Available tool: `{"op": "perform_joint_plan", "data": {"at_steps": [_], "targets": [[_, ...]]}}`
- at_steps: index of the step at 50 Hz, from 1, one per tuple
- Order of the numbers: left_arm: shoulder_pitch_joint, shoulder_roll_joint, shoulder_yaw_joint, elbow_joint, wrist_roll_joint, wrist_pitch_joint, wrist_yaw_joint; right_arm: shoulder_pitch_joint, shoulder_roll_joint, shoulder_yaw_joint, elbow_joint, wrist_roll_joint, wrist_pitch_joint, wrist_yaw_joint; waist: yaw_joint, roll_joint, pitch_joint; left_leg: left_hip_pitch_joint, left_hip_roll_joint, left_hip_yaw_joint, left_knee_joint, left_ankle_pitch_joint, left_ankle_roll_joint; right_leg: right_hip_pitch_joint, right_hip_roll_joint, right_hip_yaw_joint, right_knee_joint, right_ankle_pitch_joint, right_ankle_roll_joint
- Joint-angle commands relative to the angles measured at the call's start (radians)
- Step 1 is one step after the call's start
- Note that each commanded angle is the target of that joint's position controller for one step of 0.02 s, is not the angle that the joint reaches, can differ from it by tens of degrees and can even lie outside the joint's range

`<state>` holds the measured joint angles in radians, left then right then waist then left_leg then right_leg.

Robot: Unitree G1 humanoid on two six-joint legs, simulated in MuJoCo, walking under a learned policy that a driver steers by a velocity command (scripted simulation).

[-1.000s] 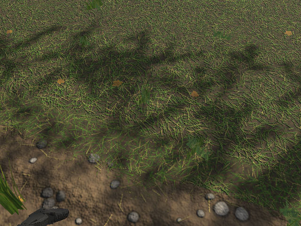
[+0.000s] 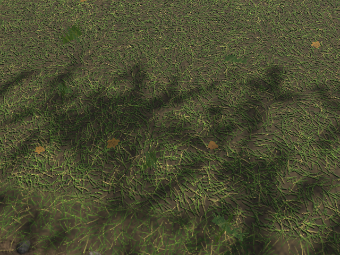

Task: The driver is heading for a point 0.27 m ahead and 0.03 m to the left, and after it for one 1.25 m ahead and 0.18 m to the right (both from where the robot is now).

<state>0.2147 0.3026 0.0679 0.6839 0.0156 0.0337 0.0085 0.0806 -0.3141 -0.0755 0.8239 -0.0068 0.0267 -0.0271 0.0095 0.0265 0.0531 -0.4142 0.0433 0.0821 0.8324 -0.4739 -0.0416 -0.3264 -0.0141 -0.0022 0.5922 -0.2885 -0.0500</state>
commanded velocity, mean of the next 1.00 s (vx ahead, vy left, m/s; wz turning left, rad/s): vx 0.05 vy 0.00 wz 0.14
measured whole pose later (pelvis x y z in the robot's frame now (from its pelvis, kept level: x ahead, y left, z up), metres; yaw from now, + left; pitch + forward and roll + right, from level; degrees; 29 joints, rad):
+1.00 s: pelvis +0.03 +0.07 +0.00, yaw +13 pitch +1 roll -1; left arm 0.22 0.31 0.08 0.78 -0.03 -0.02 0.00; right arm 0.23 -0.26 -0.05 0.80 0.01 -0.02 0.01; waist 0.01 -0.05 0.00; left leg -0.21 -0.01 0.06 0.52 -0.34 0.06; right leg -0.47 -0.08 -0.04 1.03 -0.43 0.00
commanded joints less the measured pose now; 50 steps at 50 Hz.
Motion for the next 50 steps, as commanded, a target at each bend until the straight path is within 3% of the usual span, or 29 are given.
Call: {"op": "perform_joint_plan", "data": {"at_steps": [1, 2, 3, 9, 13, 15, 17, 18, 19, 20, 21, 24, 26, 28, 29, 30, 31, 32, 34, 38, 40, 42, 43, 44, 45, 46, 47, 48, 50], "targets": [[0.012, 0.202, 0.057, -0.071, 0.000, -0.045, 0.007, -0.031, -0.096, -0.030, -0.073, 0.012, -0.012, -0.008, 0.001, -0.153, -0.131, -0.254, -0.024, -0.144, 0.305, -0.037, -0.001, 0.240, -0.262, 0.354, -0.251, 0.508, -0.209], [-0.027, 0.173, 0.047, -0.080, -0.020, -0.044, 0.012, -0.023, -0.107, -0.035, -0.060, 0.004, -0.010, -0.015, -0.009, -0.138, -0.131, -0.257, -0.016, -0.151, 0.289, 0.017, -0.005, 0.240, -0.241, 0.328, -0.244, 0.500, -0.175], [-0.040, 0.160, 0.039, -0.086, -0.024, -0.041, 0.018, -0.020, -0.105, -0.037, -0.057, -0.002, -0.010, -0.016, -0.018, -0.141, -0.140, -0.218, -0.026, -0.146, 0.301, 0.058, -0.014, 0.216, -0.221, 0.305, -0.239, 0.546, -0.168], [-0.033, 0.127, 0.025, -0.093, -0.012, -0.029, 0.033, -0.009, -0.055, -0.016, -0.040, 0.014, -0.014, -0.003, 0.001, -0.158, -0.176, -0.117, -0.025, -0.137, 0.055, 0.156, -0.046, 0.263, -0.191, 0.264, -0.228, 0.489, -0.165], [-0.047, 0.077, -0.002, -0.050, 0.013, -0.030, 0.016, 0.005, -0.045, -0.002, -0.021, 0.015, -0.013, 0.014, 0.017, -0.177, -0.142, 0.097, 0.002, -0.106, -0.132, 0.163, -0.038, 0.140, -0.180, 0.232, -0.246, 0.363, -0.166], [-0.072, 0.085, -0.005, -0.027, 0.008, -0.033, 0.006, 0.024, -0.052, -0.001, -0.015, 0.016, -0.017, 0.020, -0.002, -0.161, -0.101, 0.169, -0.010, -0.083, -0.275, 0.228, -0.018, 0.103, -0.170, 0.226, -0.233, 0.282, -0.148], [-0.042, 0.107, 0.001, 0.000, 0.000, -0.039, 0.007, 0.025, -0.097, -0.005, -0.023, 0.002, -0.024, 0.021, -0.007, -0.117, -0.074, 0.220, 0.000, -0.114, -0.418, 0.429, 0.018, 0.101, -0.126, 0.210, -0.202, 0.195, -0.082], [-0.018, 0.114, 0.004, -0.003, 0.014, -0.044, 0.011, 0.027, -0.162, -0.015, -0.036, -0.001, -0.027, 0.016, 0.026, -0.036, -0.086, 0.227, 0.070, -0.199, -0.389, 0.640, 0.049, 0.100, -0.070, 0.167, -0.136, 0.122, -0.038], [0.000, 0.103, 0.006, -0.010, 0.023, -0.049, 0.015, 0.015, -0.205, -0.029, -0.027, 0.019, -0.024, 0.015, 0.063, 0.084, -0.091, 0.201, 0.098, -0.255, -0.382, 0.643, 0.111, 0.092, 0.014, 0.077, -0.097, 0.073, 0.006], [-0.039, 0.095, 0.005, -0.013, 0.023, -0.047, 0.025, 0.010, -0.182, -0.029, -0.030, 0.028, -0.022, 0.017, 0.035, 0.125, -0.086, 0.146, 0.118, -0.317, -0.427, 0.539, 0.155, 0.116, 0.044, 0.022, -0.055, 0.059, 0.039], [-0.077, 0.091, 0.010, -0.019, 0.013, -0.042, 0.034, 0.008, -0.156, -0.024, -0.031, 0.023, -0.024, 0.015, 0.020, 0.142, -0.078, 0.128, 0.132, -0.365, -0.455, 0.489, 0.171, 0.115, 0.046, 0.009, -0.027, 0.051, 0.050], [-0.085, 0.067, 0.019, -0.030, 0.000, -0.022, 0.043, 0.026, -0.154, -0.026, -0.036, 0.018, -0.030, 0.007, 0.004, 0.172, -0.083, 0.128, 0.137, -0.431, -0.454, 0.466, 0.189, 0.095, 0.051, 0.013, -0.004, 0.022, 0.034], [-0.063, 0.058, 0.026, -0.029, -0.001, -0.024, 0.036, 0.017, -0.148, -0.026, -0.048, 0.023, -0.024, 0.000, 0.010, 0.142, -0.102, 0.103, 0.112, -0.425, -0.425, 0.439, 0.175, 0.131, 0.038, 0.016, -0.036, 0.032, 0.016], [-0.029, 0.084, 0.042, -0.019, 0.000, -0.027, 0.030, 0.002, -0.129, -0.024, -0.067, 0.031, -0.015, -0.005, 0.015, 0.030, -0.103, 0.012, 0.040, -0.343, -0.327, 0.360, 0.118, 0.202, -0.037, 0.059, -0.119, 0.085, -0.018], [-0.002, 0.110, 0.052, -0.014, 0.003, -0.026, 0.029, -0.001, -0.109, -0.020, -0.076, 0.035, -0.011, -0.006, 0.018, -0.077, -0.096, -0.066, -0.024, -0.257, -0.212, 0.270, 0.071, 0.242, -0.127, 0.145, -0.194, 0.132, -0.065], [0.004, 0.140, 0.058, -0.013, 0.010, -0.028, 0.027, 0.021, -0.087, -0.016, -0.082, 0.031, -0.007, -0.003, 0.011, -0.214, -0.096, -0.131, -0.077, -0.162, -0.062, 0.108, 0.034, 0.263, -0.284, 0.295, -0.272, 0.248, -0.153], [-0.014, 0.125, 0.050, -0.031, 0.019, -0.037, 0.032, 0.024, -0.109, -0.027, -0.087, 0.025, -0.003, 0.002, 0.014, -0.239, -0.108, -0.183, -0.043, -0.147, 0.173, -0.133, 0.011, 0.262, -0.407, 0.378, -0.292, 0.398, -0.241], [-0.029, 0.107, 0.040, -0.044, 0.020, -0.046, 0.036, 0.030, -0.137, -0.044, -0.083, 0.029, 0.003, 0.006, 0.005, -0.152, -0.105, -0.197, -0.023, -0.178, 0.324, -0.156, 0.002, 0.240, -0.422, 0.360, -0.290, 0.478, -0.269], [-0.108, 0.117, 0.042, -0.050, 0.001, -0.055, 0.039, 0.047, -0.096, -0.038, -0.075, 0.036, 0.022, 0.009, -0.031, -0.095, -0.066, -0.201, 0.020, -0.170, 0.299, -0.044, -0.013, 0.215, -0.338, 0.196, -0.286, 0.434, -0.200], [-0.080, 0.147, 0.054, -0.025, -0.001, -0.039, 0.045, -0.008, -0.046, -0.012, -0.117, 0.034, 0.028, 0.035, 0.012, -0.158, -0.092, -0.069, 0.014, -0.071, 0.062, 0.047, -0.036, 0.220, -0.261, 0.010, -0.259, 0.451, -0.164], [-0.043, 0.175, 0.064, -0.009, -0.017, -0.035, 0.038, -0.018, -0.059, -0.013, -0.138, 0.038, 0.030, 0.049, 0.031, -0.174, -0.130, 0.006, -0.001, -0.026, -0.050, 0.065, -0.015, 0.226, -0.284, 0.000, -0.276, 0.272, -0.157], [-0.045, 0.189, 0.068, 0.002, -0.037, -0.041, 0.025, 0.014, -0.076, -0.020, -0.137, 0.040, 0.033, 0.061, 0.008, -0.179, -0.119, 0.102, -0.018, 0.016, -0.178, 0.115, 0.030, 0.168, -0.297, -0.003, -0.286, -0.004, -0.133], [-0.052, 0.176, 0.062, 0.013, -0.047, -0.044, 0.018, 0.074, -0.072, -0.021, -0.110, 0.036, 0.031, 0.062, -0.022, -0.165, -0.107, 0.219, -0.046, 0.037, -0.284, 0.151, 0.058, 0.084, -0.279, -0.016, -0.254, -0.107, -0.111], [-0.036, 0.127, 0.045, 0.028, -0.043, -0.048, 0.008, 0.174, -0.089, -0.031, -0.061, 0.038, 0.027, 0.053, -0.052, -0.119, -0.114, 0.384, -0.079, 0.038, -0.342, 0.139, 0.089, -0.028, -0.241, -0.056, -0.174, -0.186, -0.078], [-0.048, 0.045, 0.016, 0.031, -0.021, -0.056, -0.010, 0.294, -0.124, -0.045, -0.021, 0.041, 0.018, 0.041, -0.096, 0.034, -0.131, 0.564, 0.032, -0.147, -0.428, 0.101, 0.140, -0.196, -0.171, -0.146, 0.073, -0.249, -0.007], [-0.112, 0.001, -0.002, -0.040, -0.005, -0.070, -0.019, 0.334, -0.249, -0.059, -0.039, 0.021, -0.002, 0.033, -0.108, 0.270, -0.121, 0.630, 0.336, -0.649, -0.566, -0.047, 0.318, -0.523, -0.029, -0.164, 0.403, -0.395, 0.071], [-0.189, 0.093, 0.022, -0.054, -0.044, -0.085, -0.015, 0.312, -0.223, -0.051, -0.059, -0.004, -0.039, 0.040, -0.150, 0.123, -0.083, 0.508, 0.395, -0.743, -0.660, -0.104, 0.398, -0.564, -0.051, 0.011, 0.540, -0.352, 0.062], [-0.187, 0.121, 0.032, -0.053, -0.067, -0.087, -0.018, 0.248, -0.180, -0.036, -0.060, -0.001, -0.064, 0.037, -0.107, 0.128, -0.009, 0.464, 0.363, -0.641, -0.678, -0.164, 0.361, -0.595, -0.088, 0.044, 0.556, -0.233, 0.042], [-0.120, 0.135, 0.043, -0.002, -0.042, -0.089, -0.011, 0.160, -0.105, -0.012, -0.062, 0.014, -0.087, 0.029, -0.056, 0.110, 0.034, 0.418, 0.266, -0.445, -0.694, -0.056, 0.263, -0.559, -0.114, 0.066, 0.516, -0.033, 0.036]]}}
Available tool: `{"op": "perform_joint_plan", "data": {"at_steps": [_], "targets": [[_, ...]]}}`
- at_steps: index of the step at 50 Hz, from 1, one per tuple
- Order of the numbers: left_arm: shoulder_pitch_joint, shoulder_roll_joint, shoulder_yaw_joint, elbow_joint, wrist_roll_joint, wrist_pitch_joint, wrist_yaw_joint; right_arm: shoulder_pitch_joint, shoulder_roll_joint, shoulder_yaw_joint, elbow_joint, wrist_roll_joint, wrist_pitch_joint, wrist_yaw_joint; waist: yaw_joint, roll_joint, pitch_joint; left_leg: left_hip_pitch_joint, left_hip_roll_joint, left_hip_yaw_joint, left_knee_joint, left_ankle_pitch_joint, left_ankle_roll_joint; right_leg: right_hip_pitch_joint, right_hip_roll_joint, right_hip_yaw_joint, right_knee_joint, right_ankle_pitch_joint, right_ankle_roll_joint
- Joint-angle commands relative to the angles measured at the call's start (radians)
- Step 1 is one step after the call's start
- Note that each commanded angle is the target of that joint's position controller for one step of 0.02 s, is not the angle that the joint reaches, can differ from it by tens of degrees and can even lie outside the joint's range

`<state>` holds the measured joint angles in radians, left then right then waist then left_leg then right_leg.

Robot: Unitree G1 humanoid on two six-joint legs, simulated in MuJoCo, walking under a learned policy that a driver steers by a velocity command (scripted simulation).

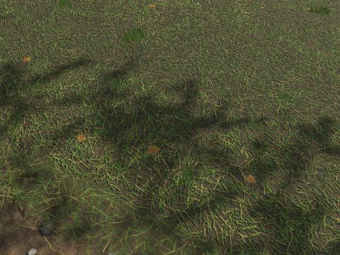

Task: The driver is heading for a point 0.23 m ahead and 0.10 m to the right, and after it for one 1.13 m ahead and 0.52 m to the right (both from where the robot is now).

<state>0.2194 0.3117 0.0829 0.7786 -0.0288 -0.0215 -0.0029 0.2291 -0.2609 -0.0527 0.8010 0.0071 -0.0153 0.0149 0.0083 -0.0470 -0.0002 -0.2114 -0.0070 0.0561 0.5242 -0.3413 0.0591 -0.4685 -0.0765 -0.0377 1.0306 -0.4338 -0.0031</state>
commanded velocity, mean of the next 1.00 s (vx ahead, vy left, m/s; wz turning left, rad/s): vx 0.17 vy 0.00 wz -0.46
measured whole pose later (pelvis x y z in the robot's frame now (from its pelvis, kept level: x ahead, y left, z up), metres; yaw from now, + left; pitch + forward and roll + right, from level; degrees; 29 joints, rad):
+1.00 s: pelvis +0.30 +0.02 +0.00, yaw -33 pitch +2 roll -1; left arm 0.17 0.34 0.10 0.66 -0.02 0.06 0.03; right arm 0.20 -0.25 -0.05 0.65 -0.02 -0.01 -0.04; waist -0.01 -0.05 0.03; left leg -0.31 0.03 0.01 0.50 -0.21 0.00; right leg -0.57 0.07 0.09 1.17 -0.42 0.08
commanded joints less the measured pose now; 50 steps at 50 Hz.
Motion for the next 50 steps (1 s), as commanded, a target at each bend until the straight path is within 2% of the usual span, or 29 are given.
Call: {"op": "perform_joint_plan", "data": {"at_steps": [1, 3, 5, 10, 13, 16, 17, 18, 19, 20, 21, 22, 23, 24, 25, 27, 30, 33, 36, 38, 40, 41, 42, 43, 44, 45, 46, 47, 50], "targets": [[-0.099, 0.121, 0.030, -0.078, 0.004, -0.034, -0.001, 0.002, -0.142, -0.029, -0.038, -0.007, -0.052, -0.018, -0.040, 0.185, 0.095, 0.191, 0.282, -0.329, -0.401, -0.075, 0.130, -0.374, -0.054, 0.116, 0.059, 0.192, -0.007], [-0.069, 0.085, 0.024, -0.050, -0.005, -0.038, -0.007, 0.034, -0.128, -0.028, -0.028, -0.026, -0.067, -0.025, -0.042, 0.149, 0.075, 0.208, 0.248, -0.196, -0.404, 0.132, 0.100, -0.356, -0.022, 0.136, 0.047, 0.313, 0.000], [-0.069, 0.061, 0.020, -0.047, -0.006, -0.039, -0.009, 0.063, -0.124, -0.028, -0.019, -0.030, -0.074, -0.028, -0.049, 0.118, 0.069, 0.222, 0.230, -0.097, -0.402, 0.260, 0.087, -0.356, 0.005, 0.154, -0.018, 0.390, 0.011], [-0.169, 0.012, -0.008, -0.094, 0.003, -0.041, -0.032, 0.090, -0.143, -0.029, -0.002, -0.018, -0.077, -0.037, -0.082, 0.119, 0.116, 0.192, 0.223, 0.040, -0.452, 0.365, 0.061, -0.269, 0.012, 0.063, -0.287, 0.533, 0.012], [-0.248, -0.016, -0.024, -0.145, 0.012, -0.049, -0.061, 0.124, -0.159, -0.032, 0.016, -0.010, -0.056, -0.050, -0.099, 0.101, 0.146, 0.244, 0.233, 0.109, -0.368, 0.682, 0.040, -0.244, 0.032, -0.014, -0.411, 0.506, -0.010], [-0.189, 0.018, -0.010, -0.164, 0.012, -0.048, -0.085, 0.121, -0.199, -0.043, 0.002, -0.002, -0.023, -0.071, -0.047, 0.160, 0.043, 0.318, 0.243, 0.135, -0.172, 1.114, 0.018, -0.119, 0.105, -0.083, -0.426, 0.401, -0.049], [-0.109, 0.043, 0.002, -0.149, 0.011, -0.044, -0.085, 0.102, -0.209, -0.046, -0.011, 0.000, -0.014, -0.078, -0.002, 0.181, -0.006, 0.316, 0.242, 0.137, -0.067, 1.221, 0.012, -0.033, 0.136, -0.093, -0.424, 0.361, -0.069], [0.000, 0.094, 0.025, -0.128, 0.010, -0.042, -0.077, 0.084, -0.218, -0.048, -0.024, -0.001, -0.010, -0.080, 0.056, 0.181, -0.070, 0.282, 0.233, 0.129, 0.083, 1.217, 0.006, 0.107, 0.158, -0.074, -0.455, 0.366, -0.100], [0.120, 0.142, 0.047, -0.105, 0.016, -0.040, -0.057, 0.048, -0.214, -0.046, -0.041, 0.006, -0.016, -0.077, 0.135, 0.138, -0.126, 0.174, 0.187, 0.140, 0.297, 1.078, -0.029, 0.313, 0.158, -0.033, -0.577, 0.507, -0.141], [0.160, 0.202, 0.052, -0.098, 0.024, -0.030, -0.027, 0.103, -0.109, -0.015, -0.066, -0.031, -0.034, -0.061, 0.088, -0.068, -0.229, -0.118, 0.089, 0.117, 0.619, 0.217, -0.076, 0.635, -0.041, 0.213, -0.503, 0.891, -0.215], [0.113, 0.271, 0.054, -0.149, 0.052, -0.038, -0.027, 0.247, -0.063, 0.013, -0.093, -0.030, -0.058, -0.037, 0.001, -0.190, -0.450, -0.429, -0.086, -0.073, 0.983, -0.405, -0.121, 0.931, -0.344, 0.753, -0.503, 1.058, -0.493], [0.113, 0.199, 0.047, -0.167, 0.042, -0.026, -0.025, 0.144, -0.188, -0.019, -0.080, -0.008, -0.070, -0.023, 0.097, 0.007, -0.490, -0.432, -0.025, -0.213, 1.012, -0.296, -0.108, 0.834, -0.288, 0.656, -0.589, 0.905, -0.452], [0.029, 0.160, 0.033, -0.176, 0.025, -0.025, -0.025, 0.052, -0.194, -0.022, -0.126, 0.017, -0.069, -0.023, 0.069, 0.020, -0.314, -0.468, 0.013, -0.190, 0.941, -0.213, -0.091, 0.679, -0.230, 0.519, -0.627, 0.795, -0.394], [-0.028, 0.128, 0.025, -0.176, 0.007, -0.021, -0.021, 0.033, -0.173, -0.020, -0.123, 0.002, -0.062, -0.035, 0.022, 0.111, -0.179, -0.466, 0.049, -0.163, 0.850, -0.156, -0.097, 0.496, -0.170, 0.437, -0.671, 0.696, -0.339], [-0.067, 0.109, 0.019, -0.185, 0.004, -0.016, -0.016, 0.036, -0.180, -0.026, -0.124, -0.010, -0.046, -0.047, -0.006, 0.099, -0.114, -0.423, 0.067, -0.158, 0.781, -0.118, -0.106, 0.358, -0.139, 0.396, -0.702, 0.645, -0.320], [-0.102, 0.120, 0.024, -0.193, 0.028, -0.010, -0.014, 0.078, -0.156, -0.025, -0.125, -0.017, -0.017, -0.052, -0.050, 0.023, -0.069, -0.305, 0.064, -0.139, 0.688, -0.079, -0.125, 0.161, -0.084, 0.342, -0.747, 0.616, -0.310], [-0.100, 0.144, 0.033, -0.185, 0.031, -0.005, -0.001, 0.079, -0.119, -0.013, -0.132, -0.028, -0.005, -0.068, -0.052, -0.018, -0.106, -0.276, 0.042, -0.120, 0.521, -0.040, -0.160, 0.116, -0.053, 0.298, -0.715, 0.718, -0.294], [-0.110, 0.155, 0.038, -0.190, 0.017, 0.022, 0.018, 0.029, -0.122, -0.012, -0.152, -0.022, 0.003, -0.070, -0.033, -0.047, -0.147, -0.257, 0.030, -0.135, 0.402, 0.051, -0.171, 0.118, -0.027, 0.325, -0.696, 0.485, -0.250], [-0.114, 0.152, 0.037, -0.196, 0.018, 0.042, 0.027, -0.028, -0.124, -0.014, -0.177, -0.013, -0.001, -0.060, -0.010, -0.090, -0.125, -0.230, 0.008, -0.142, 0.282, 0.078, -0.163, 0.106, -0.013, 0.390, -0.688, 0.263, -0.219], [-0.106, 0.148, 0.036, -0.199, 0.019, 0.049, 0.026, -0.037, -0.132, -0.019, -0.187, -0.009, -0.014, -0.051, -0.001, -0.115, -0.124, -0.205, -0.008, -0.143, 0.191, 0.050, -0.149, 0.143, -0.022, 0.443, -0.646, 0.290, -0.207], [-0.120, 0.131, 0.029, -0.205, 0.010, 0.056, 0.026, 0.011, -0.132, -0.029, -0.180, -0.006, -0.031, -0.041, -0.038, -0.123, -0.130, -0.101, -0.017, -0.129, -0.021, 0.133, -0.119, 0.166, -0.005, 0.475, -0.569, 0.361, -0.167], [-0.096, 0.100, 0.020, -0.204, 0.007, 0.059, 0.029, 0.037, -0.164, -0.041, -0.177, -0.013, -0.037, -0.042, -0.041, -0.090, -0.129, -0.009, 0.053, -0.169, -0.129, 0.208, -0.087, 0.126, 0.038, 0.453, -0.499, 0.288, -0.118], [-0.026, 0.030, 0.003, -0.200, 0.022, 0.060, 0.027, 0.024, -0.242, -0.057, -0.198, -0.031, -0.030, -0.051, 0.011, 0.146, -0.149, 0.089, 0.305, -0.386, -0.175, 0.355, 0.002, 0.021, 0.153, 0.296, -0.251, -0.029, -0.048], [-0.041, 0.084, 0.020, -0.243, 0.018, 0.043, 0.024, 0.006, -0.275, -0.067, -0.190, -0.069, -0.021, -0.043, 0.030, 0.400, -0.096, 0.049, 0.430, -0.632, -0.222, 0.490, 0.171, -0.171, 0.230, 0.176, -0.060, -0.234, -0.004], [-0.017, 0.163, 0.044, -0.213, 0.022, 0.038, 0.024, -0.023, -0.215, -0.054, -0.219, -0.064, -0.022, -0.043, 0.018, 0.288, -0.095, 0.048, 0.421, -0.585, -0.210, 0.474, 0.203, -0.180, 0.165, 0.207, 0.112, -0.186, 0.023], [-0.016, 0.180, 0.055, -0.188, 0.009, 0.047, 0.026, -0.053, -0.167, -0.043, -0.224, -0.050, -0.020, -0.047, 0.018, 0.204, -0.078, 0.036, 0.357, -0.453, -0.183, 0.456, 0.161, -0.184, 0.154, 0.193, 0.175, -0.113, 0.040], [0.000, 0.156, 0.054, -0.165, 0.008, 0.064, 0.034, -0.079, -0.148, -0.037, -0.233, -0.036, -0.015, -0.049, 0.026, 0.163, -0.070, 0.040, 0.298, -0.360, -0.167, 0.435, 0.124, -0.183, 0.141, 0.173, 0.215, -0.063, 0.064], [-0.002, 0.136, 0.049, -0.167, 0.010, 0.075, 0.035, -0.090, -0.142, -0.035, -0.232, -0.023, -0.011, -0.054, 0.019, 0.168, -0.054, 0.041, 0.280, -0.310, -0.164, 0.457, 0.120, -0.197, 0.132, 0.162, 0.247, -0.017, 0.082], [-0.064, 0.074, 0.029, -0.201, -0.001, 0.082, 0.029, -0.058, -0.141, -0.037, -0.221, -0.030, 0.005, -0.069, -0.018, 0.213, -0.050, 0.083, 0.240, -0.192, -0.179, 0.477, 0.129, -0.188, 0.112, 0.088, 0.138, 0.045, 0.112]]}}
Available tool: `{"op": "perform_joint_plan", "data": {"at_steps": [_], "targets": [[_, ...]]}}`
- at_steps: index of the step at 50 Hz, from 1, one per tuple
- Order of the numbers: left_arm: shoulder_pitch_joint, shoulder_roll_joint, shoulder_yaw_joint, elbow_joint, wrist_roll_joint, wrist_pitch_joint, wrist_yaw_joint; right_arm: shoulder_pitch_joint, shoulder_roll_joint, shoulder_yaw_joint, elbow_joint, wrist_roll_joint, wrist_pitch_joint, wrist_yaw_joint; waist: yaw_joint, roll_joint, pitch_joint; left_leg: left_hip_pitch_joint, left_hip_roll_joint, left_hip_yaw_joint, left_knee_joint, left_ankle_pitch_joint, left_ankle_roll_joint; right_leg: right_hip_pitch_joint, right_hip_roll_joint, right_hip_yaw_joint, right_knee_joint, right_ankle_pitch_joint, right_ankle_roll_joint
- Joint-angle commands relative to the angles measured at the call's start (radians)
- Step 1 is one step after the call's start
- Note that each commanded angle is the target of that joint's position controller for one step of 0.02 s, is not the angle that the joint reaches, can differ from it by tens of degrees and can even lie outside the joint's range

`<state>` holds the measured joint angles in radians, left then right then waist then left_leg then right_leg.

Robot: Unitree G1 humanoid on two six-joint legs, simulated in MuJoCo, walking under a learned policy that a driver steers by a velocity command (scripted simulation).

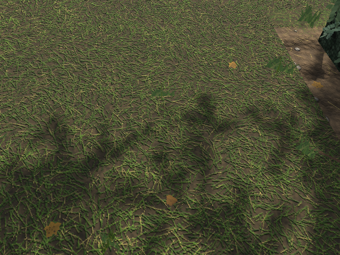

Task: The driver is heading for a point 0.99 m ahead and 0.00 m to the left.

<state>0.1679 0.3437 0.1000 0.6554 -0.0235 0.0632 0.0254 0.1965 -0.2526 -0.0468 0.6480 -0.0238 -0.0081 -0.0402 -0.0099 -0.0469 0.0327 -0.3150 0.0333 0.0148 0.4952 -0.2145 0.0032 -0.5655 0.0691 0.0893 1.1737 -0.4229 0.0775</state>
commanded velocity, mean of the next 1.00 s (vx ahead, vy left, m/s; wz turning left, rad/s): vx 0.27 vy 0.00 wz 0.05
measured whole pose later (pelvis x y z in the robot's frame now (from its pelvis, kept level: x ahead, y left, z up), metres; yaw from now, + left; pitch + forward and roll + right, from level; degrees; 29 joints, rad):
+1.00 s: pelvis +0.26 +0.04 +0.00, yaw +9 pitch +2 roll +0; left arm 0.22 0.31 0.06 0.73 0.00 -0.11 0.00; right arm 0.28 -0.28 -0.06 0.66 0.01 -0.05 0.03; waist -0.01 -0.02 0.05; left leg -0.30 -0.09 -0.02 0.46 -0.18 0.09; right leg -0.54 -0.10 0.05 1.16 -0.30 0.01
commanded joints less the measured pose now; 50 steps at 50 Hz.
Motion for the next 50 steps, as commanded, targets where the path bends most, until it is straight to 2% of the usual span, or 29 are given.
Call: {"op": "perform_joint_plan", "data": {"at_steps": [1, 5, 8, 10, 11, 12, 13, 14, 15, 16, 17, 18, 19, 21, 24, 30, 36, 37, 39, 40, 41, 42, 43, 44, 45, 46, 47, 48, 50], "targets": [[-0.037, 0.033, 0.007, -0.092, -0.006, -0.004, -0.002, -0.006, -0.157, -0.048, -0.062, 0.000, 0.003, -0.017, -0.018, 0.225, -0.093, 0.224, 0.216, -0.145, -0.148, 0.363, 0.196, -0.091, -0.046, -0.046, -0.057, 0.030, 0.037], [-0.063, 0.013, -0.006, -0.119, 0.001, -0.007, -0.022, -0.013, -0.204, -0.071, -0.054, 0.010, 0.014, -0.012, -0.034, 0.245, -0.130, 0.226, 0.262, -0.099, -0.142, 0.379, 0.213, 0.049, -0.088, -0.092, -0.268, 0.002, 0.019], [-0.044, 0.034, 0.003, -0.122, 0.000, 0.000, -0.035, -0.027, -0.218, -0.080, -0.046, 0.026, 0.013, 0.001, -0.029, 0.258, -0.129, 0.208, 0.285, -0.079, -0.127, 0.364, 0.208, 0.140, -0.083, -0.132, -0.406, 0.019, -0.013], [-0.004, 0.028, 0.007, -0.112, 0.001, 0.003, -0.044, -0.044, -0.222, -0.082, -0.037, 0.044, 0.012, 0.005, 0.000, 0.243, -0.125, 0.185, 0.280, -0.060, -0.077, 0.350, 0.179, 0.232, -0.069, -0.153, -0.578, 0.109, -0.057], [0.043, 0.026, 0.011, -0.091, 0.004, 0.001, -0.044, -0.044, -0.207, -0.078, -0.027, 0.054, 0.013, 0.006, 0.025, 0.221, -0.129, 0.146, 0.257, -0.032, -0.025, 0.317, 0.143, 0.327, -0.044, -0.167, -0.713, 0.206, -0.090], [0.074, 0.056, 0.021, -0.082, 0.007, -0.002, -0.037, 0.012, -0.169, -0.066, -0.002, 0.049, 0.010, 0.011, 0.026, 0.134, -0.135, 0.041, 0.214, 0.027, 0.069, 0.200, 0.070, 0.468, -0.063, -0.100, -0.803, 0.347, -0.123], [0.112, 0.153, 0.039, -0.093, 0.011, -0.008, -0.019, 0.018, -0.081, -0.034, -0.032, -0.007, 0.005, 0.024, 0.002, -0.176, -0.171, -0.222, 0.100, 0.131, 0.347, -0.277, -0.039, 0.661, -0.326, 0.242, -0.813, 0.621, -0.215], [0.136, 0.193, 0.045, -0.094, 0.036, -0.027, -0.023, -0.068, -0.122, -0.044, -0.071, 0.000, 0.002, 0.015, 0.067, -0.241, -0.168, -0.397, 0.005, 0.038, 0.541, -0.460, -0.065, 0.588, -0.474, 0.418, -0.852, 0.460, -0.418], [0.155, 0.136, 0.028, -0.079, 0.040, -0.049, -0.027, -0.104, -0.173, -0.058, -0.066, 0.027, -0.003, 0.017, 0.099, -0.148, -0.154, -0.425, 0.038, -0.028, 0.617, -0.405, -0.054, 0.567, -0.437, 0.391, -0.910, 0.178, -0.418], [0.136, 0.087, 0.010, -0.052, 0.030, -0.064, -0.026, -0.100, -0.178, -0.063, -0.052, 0.040, -0.005, 0.026, 0.079, -0.128, -0.104, -0.450, 0.056, -0.042, 0.611, -0.309, -0.036, 0.549, -0.380, 0.335, -0.945, -0.073, -0.356], [0.103, 0.069, 0.001, -0.047, 0.018, -0.073, -0.022, -0.086, -0.174, -0.066, -0.028, 0.038, -0.006, 0.028, 0.065, -0.122, -0.060, -0.472, 0.065, -0.040, 0.596, -0.225, -0.033, 0.539, -0.343, 0.300, -0.971, -0.155, -0.312], [0.077, 0.062, -0.006, -0.038, 0.014, -0.079, -0.016, -0.079, -0.179, -0.069, -0.018, 0.034, -0.007, 0.029, 0.055, -0.141, -0.021, -0.476, 0.069, -0.042, 0.583, -0.145, -0.039, 0.517, -0.325, 0.262, -1.000, -0.142, -0.293], [0.079, 0.059, -0.011, -0.034, 0.022, -0.087, -0.011, -0.064, -0.174, -0.068, -0.006, 0.037, -0.012, 0.034, 0.046, -0.137, -0.007, -0.461, 0.064, -0.040, 0.594, -0.077, -0.039, 0.500, -0.311, 0.228, -1.020, -0.106, -0.282], [0.096, 0.052, -0.011, -0.021, 0.037, -0.109, -0.006, -0.043, -0.156, -0.065, 0.012, 0.046, -0.026, 0.042, 0.042, -0.091, -0.005, -0.476, 0.060, -0.054, 0.578, 0.027, -0.037, 0.524, -0.310, 0.167, -1.041, -0.008, -0.273], [0.123, 0.052, -0.008, 0.003, 0.040, -0.134, -0.004, -0.048, -0.128, -0.057, 0.018, 0.049, -0.035, 0.044, 0.053, -0.057, 0.007, -0.497, 0.043, -0.100, 0.493, 0.099, -0.045, 0.559, -0.321, 0.082, -1.059, 0.096, -0.266], [0.133, 0.076, 0.006, 0.047, 0.029, -0.145, -0.008, -0.072, -0.101, -0.044, -0.001, 0.045, -0.031, 0.059, 0.066, -0.041, 0.056, -0.479, 0.051, -0.094, 0.327, 0.167, -0.055, 0.566, -0.362, -0.046, -1.086, 0.209, -0.270], [0.172, 0.103, 0.023, 0.097, 0.006, -0.133, -0.016, -0.162, -0.078, -0.021, -0.070, 0.049, -0.037, 0.093, 0.097, -0.023, 0.105, -0.423, 0.063, -0.004, 0.178, 0.102, 0.021, 0.611, -0.379, -0.166, -1.041, 0.303, -0.241], [0.173, 0.112, 0.026, 0.102, 0.002, -0.129, -0.017, -0.164, -0.083, -0.021, -0.080, 0.050, -0.037, 0.098, 0.093, -0.024, 0.102, -0.395, 0.053, 0.016, 0.161, 0.066, 0.040, 0.617, -0.382, -0.179, -1.016, 0.348, -0.234], [0.155, 0.144, 0.034, 0.105, -0.003, -0.122, -0.016, -0.102, -0.116, -0.037, -0.086, 0.049, -0.034, 0.099, 0.041, -0.046, 0.036, -0.237, -0.011, 0.080, 0.140, 0.000, 0.084, 0.616, -0.371, -0.225, -0.872, 0.702, -0.209], [0.137, 0.148, 0.033, 0.104, -0.005, -0.116, -0.014, 0.025, -0.150, -0.060, -0.058, 0.049, -0.032, 0.095, -0.039, -0.035, -0.049, -0.048, -0.067, 0.113, 0.100, 0.029, 0.111, 0.578, -0.337, -0.275, -0.684, 0.895, -0.180], [0.159, 0.116, 0.018, 0.100, 0.000, -0.118, -0.011, 0.194, -0.217, -0.097, -0.012, 0.054, -0.026, 0.081, -0.113, 0.002, -0.158, 0.232, -0.115, 0.104, 0.092, 0.047, 0.147, 0.452, -0.286, -0.309, -0.442, 0.920, -0.140], [0.179, 0.028, -0.014, 0.058, 0.035, -0.129, -0.012, 0.312, -0.322, -0.124, 0.003, 0.059, -0.018, 0.058, -0.130, 0.211, -0.250, 0.548, 0.112, -0.286, 0.039, -0.048, 0.253, 0.102, -0.201, -0.307, -0.061, 0.399, -0.071], [0.190, -0.023, -0.040, 0.017, 0.034, -0.165, -0.018, 0.280, -0.360, -0.112, -0.032, 0.056, -0.035, 0.065, -0.067, 0.330, -0.410, 0.698, 0.311, -0.865, -0.181, -0.262, 0.419, -0.145, -0.018, -0.083, 0.198, -0.169, -0.035], [0.084, 0.088, -0.013, 0.008, -0.008, -0.189, -0.029, 0.257, -0.266, -0.086, -0.038, 0.048, -0.048, 0.073, -0.124, 0.186, -0.340, 0.659, 0.303, -0.793, -0.246, -0.284, 0.361, -0.251, -0.079, 0.024, 0.243, -0.095, -0.054], [0.040, 0.090, -0.017, -0.010, -0.024, -0.203, -0.034, 0.226, -0.228, -0.073, -0.030, 0.042, -0.055, 0.072, -0.101, 0.165, -0.217, 0.540, 0.271, -0.649, -0.230, -0.222, 0.324, -0.278, -0.124, 0.002, 0.201, -0.015, -0.083], [0.035, 0.077, -0.020, -0.005, -0.001, -0.208, -0.026, 0.155, -0.205, -0.064, -0.039, 0.042, -0.057, 0.071, -0.053, 0.070, -0.137, 0.386, 0.224, -0.533, -0.224, -0.111, 0.292, -0.231, -0.169, -0.005, 0.111, 0.060, -0.090], [0.043, 0.081, -0.013, 0.003, 0.023, -0.203, -0.021, 0.097, -0.174, -0.053, -0.054, 0.033, -0.057, 0.068, -0.016, 0.079, -0.099, 0.273, 0.183, -0.447, -0.235, -0.006, 0.275, -0.164, -0.197, 0.000, 0.027, 0.116, -0.088], [0.063, 0.080, -0.011, 0.007, 0.029, -0.191, -0.023, 0.062, -0.169, -0.048, -0.071, 0.022, -0.057, 0.063, 0.011, 0.107, -0.083, 0.197, 0.157, -0.409, -0.261, 0.057, 0.274, -0.108, -0.205, 0.001, 0.002, 0.153, -0.081], [0.096, 0.060, -0.015, 0.026, 0.039, -0.170, -0.025, 0.044, -0.172, -0.048, -0.067, 0.024, -0.065, 0.054, 0.034, 0.106, -0.077, 0.130, 0.140, -0.341, -0.287, 0.193, 0.290, -0.073, -0.197, -0.023, -0.050, 0.192, -0.051]]}}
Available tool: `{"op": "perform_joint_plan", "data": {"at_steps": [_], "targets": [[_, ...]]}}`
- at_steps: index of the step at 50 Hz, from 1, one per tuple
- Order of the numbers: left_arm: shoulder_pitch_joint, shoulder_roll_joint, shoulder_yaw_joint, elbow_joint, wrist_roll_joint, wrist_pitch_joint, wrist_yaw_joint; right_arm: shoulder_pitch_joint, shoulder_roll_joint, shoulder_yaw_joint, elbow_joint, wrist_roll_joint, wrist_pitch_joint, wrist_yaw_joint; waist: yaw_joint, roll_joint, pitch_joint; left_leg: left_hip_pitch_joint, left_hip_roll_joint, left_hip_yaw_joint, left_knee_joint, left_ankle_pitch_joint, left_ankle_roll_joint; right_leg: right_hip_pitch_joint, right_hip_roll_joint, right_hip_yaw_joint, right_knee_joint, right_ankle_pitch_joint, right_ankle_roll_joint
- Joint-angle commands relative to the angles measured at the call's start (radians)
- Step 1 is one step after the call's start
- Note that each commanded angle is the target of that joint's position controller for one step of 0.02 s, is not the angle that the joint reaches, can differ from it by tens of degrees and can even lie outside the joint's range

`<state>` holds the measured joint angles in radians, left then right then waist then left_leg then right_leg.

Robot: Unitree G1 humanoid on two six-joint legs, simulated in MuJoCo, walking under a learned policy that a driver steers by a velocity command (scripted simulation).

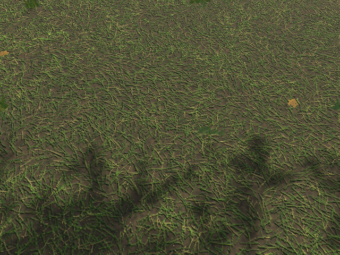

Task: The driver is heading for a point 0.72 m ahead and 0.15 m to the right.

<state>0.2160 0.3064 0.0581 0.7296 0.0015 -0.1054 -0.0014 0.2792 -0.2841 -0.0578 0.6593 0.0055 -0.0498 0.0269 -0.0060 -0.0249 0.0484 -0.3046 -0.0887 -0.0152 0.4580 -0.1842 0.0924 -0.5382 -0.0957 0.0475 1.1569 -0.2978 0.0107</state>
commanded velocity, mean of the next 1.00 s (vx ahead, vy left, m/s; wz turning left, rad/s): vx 0.47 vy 0.00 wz -0.31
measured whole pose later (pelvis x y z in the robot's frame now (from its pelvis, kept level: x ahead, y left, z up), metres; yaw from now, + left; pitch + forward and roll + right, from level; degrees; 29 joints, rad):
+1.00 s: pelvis +0.58 -0.05 +0.00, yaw -23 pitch +1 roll +0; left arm 0.26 0.32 0.06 0.69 -0.01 -0.01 0.02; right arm 0.20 -0.26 -0.04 0.70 -0.02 -0.09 0.02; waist -0.01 -0.04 0.04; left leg -0.31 -0.02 0.01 0.45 -0.17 0.03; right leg -0.50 0.02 0.09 1.12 -0.45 0.04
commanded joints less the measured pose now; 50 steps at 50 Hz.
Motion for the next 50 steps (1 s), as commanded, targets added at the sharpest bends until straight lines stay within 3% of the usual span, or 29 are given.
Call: {"op": "perform_joint_plan", "data": {"at_steps": [1, 3, 6, 8, 11, 14, 16, 17, 18, 19, 20, 21, 22, 23, 24, 26, 28, 32, 36, 38, 40, 41, 42, 43, 44, 45, 46, 48, 50], "targets": [[0.052, 0.087, 0.023, -0.039, 0.014, 0.008, 0.001, -0.035, -0.137, -0.033, -0.067, -0.004, -0.028, -0.017, 0.035, 0.078, -0.085, 0.107, 0.254, -0.261, -0.261, 0.216, 0.196, -0.103, -0.031, 0.006, -0.076, 0.107, 0.030], [-0.008, 0.065, 0.012, -0.048, 0.012, 0.013, 0.000, -0.011, -0.134, -0.029, -0.040, -0.002, -0.034, -0.025, 0.011, 0.083, -0.052, 0.106, 0.234, -0.184, -0.274, 0.291, 0.173, -0.130, -0.034, -0.009, -0.210, 0.227, 0.049], [-0.111, 0.037, -0.004, -0.060, -0.002, 0.005, -0.012, 0.019, -0.142, -0.025, -0.008, -0.002, -0.035, -0.029, -0.039, 0.094, -0.027, 0.112, 0.203, -0.096, -0.284, 0.257, 0.121, -0.082, -0.009, -0.036, -0.439, 0.433, 0.036], [-0.175, 0.030, -0.011, -0.076, -0.015, -0.001, -0.024, 0.051, -0.160, -0.028, 0.016, -0.001, -0.039, -0.029, -0.072, 0.091, -0.002, 0.142, 0.233, -0.094, -0.308, 0.190, 0.115, -0.069, 0.006, -0.048, -0.526, 0.505, 0.018], [-0.222, 0.044, -0.010, -0.100, -0.024, -0.004, -0.044, 0.076, -0.164, -0.032, 0.052, -0.001, -0.034, -0.026, -0.086, 0.078, 0.032, 0.274, 0.287, -0.083, -0.291, 0.215, 0.111, -0.135, 0.018, -0.034, -0.598, 0.465, -0.022], [-0.223, 0.052, -0.007, -0.119, -0.022, -0.006, -0.065, 0.076, -0.174, -0.039, 0.072, 0.001, -0.016, -0.034, -0.069, 0.075, 0.025, 0.400, 0.328, -0.055, -0.217, 0.402, 0.090, -0.157, 0.049, -0.035, -0.628, 0.324, -0.069], [-0.133, 0.085, 0.010, -0.107, -0.016, 0.000, -0.066, 0.052, -0.195, -0.045, 0.066, -0.004, -0.004, -0.044, -0.017, 0.109, -0.055, 0.436, 0.314, -0.019, -0.080, 0.770, 0.062, -0.019, 0.113, -0.087, -0.615, 0.223, -0.105], [-0.021, 0.120, 0.031, -0.082, -0.013, 0.003, -0.061, 0.035, -0.198, -0.043, 0.058, -0.006, 0.007, -0.049, 0.045, 0.107, -0.130, 0.422, 0.283, 0.017, 0.083, 0.929, 0.041, 0.134, 0.159, -0.122, -0.627, 0.213, -0.131], [0.118, 0.168, 0.053, -0.060, -0.014, 0.008, -0.051, 0.027, -0.186, -0.035, 0.044, -0.010, 0.010, -0.058, 0.118, 0.077, -0.218, 0.282, 0.249, 0.050, 0.310, 0.860, 0.003, 0.384, 0.127, -0.053, -0.635, 0.276, -0.174], [0.230, 0.280, 0.081, -0.059, -0.009, 0.012, -0.041, 0.138, -0.106, -0.007, 0.005, -0.030, -0.011, -0.053, 0.089, -0.130, -0.371, -0.111, 0.117, 0.075, 0.720, 0.382, -0.074, 0.798, -0.130, 0.378, -0.613, 0.251, -0.344], [0.257, 0.223, 0.068, -0.045, -0.028, 0.011, -0.043, 0.140, -0.074, 0.013, 0.010, -0.027, -0.039, -0.037, 0.090, -0.219, -0.463, -0.360, -0.025, -0.054, 0.919, -0.360, -0.107, 0.963, -0.243, 0.785, -0.798, 0.084, -0.444], [0.226, 0.160, 0.050, -0.052, -0.027, 0.017, -0.036, 0.044, -0.149, -0.002, -0.014, 0.014, -0.065, -0.019, 0.124, -0.127, -0.352, -0.470, 0.052, -0.135, 0.964, -0.312, -0.086, 0.910, -0.210, 0.689, -0.835, -0.043, -0.378], [0.165, 0.140, 0.044, -0.069, -0.021, 0.022, -0.030, -0.042, -0.153, 0.001, -0.044, 0.028, -0.080, -0.012, 0.113, -0.045, -0.235, -0.488, 0.100, -0.118, 0.908, -0.235, -0.070, 0.766, -0.177, 0.568, -0.853, -0.034, -0.337], [0.106, 0.124, 0.036, -0.081, -0.016, 0.027, -0.028, -0.084, -0.145, 0.002, -0.055, 0.007, -0.088, -0.013, 0.076, 0.042, -0.133, -0.463, 0.133, -0.099, 0.807, -0.188, -0.069, 0.601, -0.142, 0.481, -0.879, 0.058, -0.317], [0.069, 0.105, 0.028, -0.094, -0.009, 0.026, -0.024, -0.084, -0.150, -0.006, -0.058, -0.014, -0.084, -0.018, 0.040, 0.043, -0.095, -0.400, 0.161, -0.097, 0.725, -0.150, -0.077, 0.493, -0.108, 0.421, -0.903, 0.157, -0.307], [0.029, 0.107, 0.027, -0.107, -0.006, 0.031, -0.016, -0.039, -0.132, -0.004, -0.054, -0.024, -0.068, -0.021, -0.005, -0.010, -0.073, -0.331, 0.175, -0.079, 0.647, -0.130, -0.107, 0.379, -0.066, 0.358, -0.937, 0.272, -0.315], [0.033, 0.127, 0.033, -0.100, -0.010, 0.029, -0.005, -0.038, -0.109, 0.005, -0.053, -0.028, -0.054, -0.027, -0.013, -0.019, -0.059, -0.306, 0.171, -0.047, 0.544, -0.093, -0.144, 0.294, -0.042, 0.284, -0.945, 0.367, -0.317], [0.081, 0.157, 0.044, -0.071, -0.024, 0.041, 0.012, -0.195, -0.064, 0.024, -0.085, -0.024, -0.055, -0.028, 0.050, -0.037, -0.044, -0.202, 0.118, -0.025, 0.223, 0.202, -0.175, 0.208, 0.036, 0.199, -0.924, 0.296, -0.248], [0.146, 0.153, 0.046, -0.043, -0.035, 0.058, 0.018, -0.272, -0.095, 0.010, -0.103, -0.001, -0.069, -0.017, 0.079, -0.060, -0.057, -0.151, 0.083, -0.063, 0.070, 0.252, -0.164, 0.298, 0.006, 0.297, -0.851, 0.182, -0.217], [0.142, 0.148, 0.046, -0.043, -0.031, 0.064, 0.020, -0.256, -0.121, -0.005, -0.100, 0.003, -0.075, -0.013, 0.058, -0.081, -0.062, -0.127, 0.086, -0.084, 0.038, 0.180, -0.137, 0.362, -0.021, 0.363, -0.788, 0.164, -0.198], [0.120, 0.126, 0.042, -0.051, -0.025, 0.070, 0.018, -0.154, -0.143, -0.025, -0.074, 0.003, -0.083, -0.016, -0.004, -0.095, -0.088, 0.016, 0.089, -0.062, -0.014, 0.130, -0.090, 0.357, 0.000, 0.376, -0.690, 0.191, -0.164], [0.120, 0.077, 0.025, -0.062, -0.018, 0.067, 0.013, -0.049, -0.177, -0.039, -0.065, -0.011, -0.088, -0.023, -0.056, -0.058, -0.179, 0.207, 0.173, -0.123, -0.007, 0.099, -0.040, 0.302, 0.050, 0.326, -0.517, 0.177, -0.132], [0.203, 0.008, 0.004, -0.082, -0.018, 0.061, 0.013, 0.056, -0.258, -0.058, -0.058, -0.041, -0.084, -0.030, -0.054, 0.141, -0.323, 0.534, 0.393, -0.417, -0.013, 0.090, 0.081, 0.063, 0.177, 0.188, -0.190, -0.029, -0.058], [0.262, 0.034, -0.001, -0.095, -0.029, 0.054, 0.016, 0.108, -0.256, -0.065, -0.024, -0.028, -0.069, -0.019, -0.033, 0.375, -0.370, 0.618, 0.522, -0.764, -0.101, 0.014, 0.184, -0.146, 0.196, 0.127, 0.041, -0.324, -0.017], [0.230, 0.119, 0.021, -0.073, -0.031, 0.059, 0.020, 0.058, -0.173, -0.043, -0.042, -0.015, -0.065, -0.017, -0.043, 0.228, -0.258, 0.521, 0.494, -0.694, -0.110, 0.049, 0.164, -0.196, 0.149, 0.165, 0.139, -0.275, 0.002], [0.149, 0.140, 0.028, -0.082, -0.023, 0.067, 0.022, 0.010, -0.130, -0.029, -0.052, -0.019, -0.057, -0.018, -0.047, 0.133, -0.175, 0.408, 0.453, -0.519, -0.090, 0.223, 0.138, -0.181, 0.127, 0.135, 0.167, -0.217, 0.017], [0.102, 0.132, 0.029, -0.093, -0.011, 0.074, 0.025, -0.032, -0.103, -0.018, -0.048, -0.023, -0.052, -0.014, -0.032, 0.082, -0.125, 0.302, 0.405, -0.390, -0.086, 0.418, 0.128, -0.153, 0.108, 0.113, 0.135, -0.189, 0.027], [0.093, 0.089, 0.025, -0.097, -0.008, 0.088, 0.023, -0.073, -0.080, -0.007, -0.024, -0.027, -0.052, -0.007, 0.010, 0.115, -0.090, 0.175, 0.337, -0.241, -0.110, 0.598, 0.108, -0.069, 0.067, 0.087, 0.010, -0.159, 0.032], [0.102, 0.038, 0.010, -0.089, -0.008, 0.097, 0.024, -0.094, -0.090, -0.009, 0.003, -0.027, -0.052, -0.008, 0.027, 0.152, -0.104, 0.133, 0.307, -0.161, -0.138, 0.693, 0.123, 0.000, 0.075, 0.046, -0.129, -0.109, 0.048]]}}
